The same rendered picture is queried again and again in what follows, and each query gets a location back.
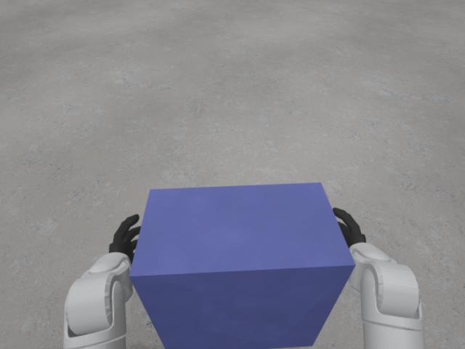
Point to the robot left hand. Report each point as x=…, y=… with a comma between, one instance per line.
x=122, y=238

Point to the carton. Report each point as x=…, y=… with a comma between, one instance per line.
x=240, y=267

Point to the right robot forearm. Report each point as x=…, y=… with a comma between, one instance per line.
x=390, y=300

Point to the left robot forearm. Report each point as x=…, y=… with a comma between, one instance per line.
x=95, y=312

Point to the robot right hand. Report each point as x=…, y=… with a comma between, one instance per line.
x=351, y=232

